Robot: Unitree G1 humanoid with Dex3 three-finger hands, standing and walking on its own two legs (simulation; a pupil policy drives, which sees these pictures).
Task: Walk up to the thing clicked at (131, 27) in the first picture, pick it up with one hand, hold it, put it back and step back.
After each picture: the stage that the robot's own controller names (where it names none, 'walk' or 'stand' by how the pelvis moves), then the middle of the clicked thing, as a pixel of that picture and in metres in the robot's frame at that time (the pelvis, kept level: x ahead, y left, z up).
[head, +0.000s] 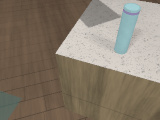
stand; (125, 31) +0.64 -0.21 +0.03
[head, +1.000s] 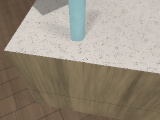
rise first; (77, 15) +0.64 +0.05 +0.06
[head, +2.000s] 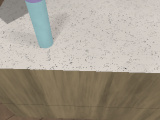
rise first; (40, 21) +0.59 +0.18 +0.07
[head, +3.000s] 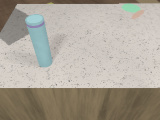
stand; (40, 43) +0.56 +0.19 +0.04
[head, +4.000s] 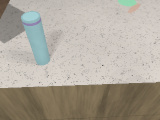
stand; (37, 41) +0.56 +0.20 +0.03
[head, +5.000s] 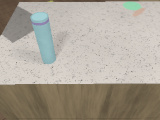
stand; (45, 40) +0.59 +0.17 +0.03
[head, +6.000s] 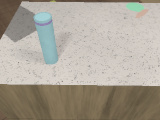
stand; (47, 41) +0.58 +0.16 +0.03
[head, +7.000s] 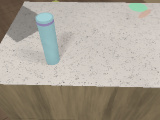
rise first; (49, 41) +0.58 +0.15 +0.03
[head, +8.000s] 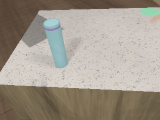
rise first; (57, 45) +0.58 +0.16 +0.03
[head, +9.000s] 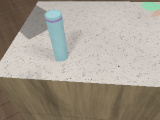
go down; (57, 38) +0.60 +0.15 +0.04
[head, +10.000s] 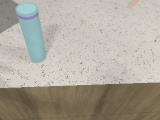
go down; (33, 36) +0.55 +0.16 +0.05
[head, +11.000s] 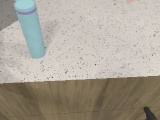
close in; (32, 32) +0.58 +0.15 +0.05
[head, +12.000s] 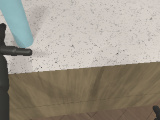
close; (16, 18) +0.58 +0.18 +0.09
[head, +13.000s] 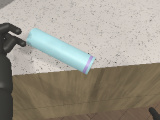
lift; (61, 50) +0.48 +0.03 +0.01
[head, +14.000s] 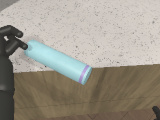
lift; (57, 61) +0.45 +0.06 +0.00
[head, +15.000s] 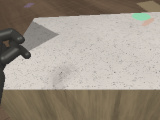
lift; out of the picture +0.34 +0.10 -0.48
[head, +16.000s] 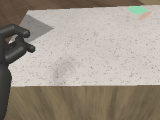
stand; out of the picture -0.02 +0.35 -0.73
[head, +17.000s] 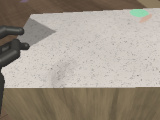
stand; out of the picture -0.13 +0.36 -0.73
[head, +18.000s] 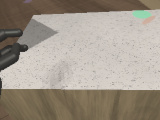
stand; out of the picture -0.24 +0.36 -0.73
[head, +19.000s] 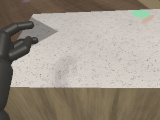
stand; out of the picture -0.34 +0.36 -0.73
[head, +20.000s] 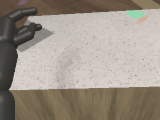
stand; out of the picture -0.45 +0.35 -0.73
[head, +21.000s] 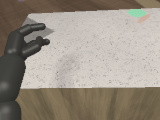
stand; out of the picture -0.56 +0.35 -0.74
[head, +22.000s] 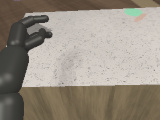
stand; out of the picture -0.66 +0.35 -0.73
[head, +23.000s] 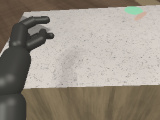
stand; out of the picture -0.78 +0.34 -0.74
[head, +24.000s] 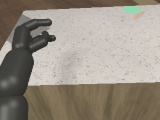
stand; out of the picture -0.86 +0.34 -0.73
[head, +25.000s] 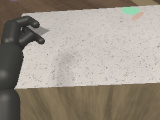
crouch; out of the picture -0.97 +0.33 -0.73
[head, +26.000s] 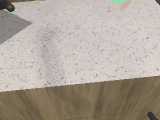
lower; out of the picture -1.09 +0.33 -0.74
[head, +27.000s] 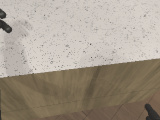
lower; out of the picture -1.19 +0.28 -0.68
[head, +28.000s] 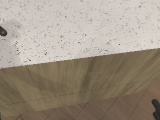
lower; out of the picture -1.26 +0.27 -0.68
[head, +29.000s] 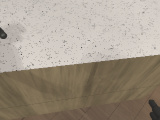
lower; out of the picture -1.37 +0.29 -0.68
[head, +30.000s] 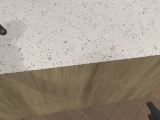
lower; out of the picture -1.46 +0.27 -0.68
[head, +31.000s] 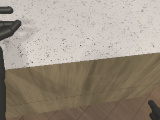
open; out of the picture -1.54 +0.29 -0.68
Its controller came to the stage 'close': yes
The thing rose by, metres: 0.00
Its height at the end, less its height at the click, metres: -0.78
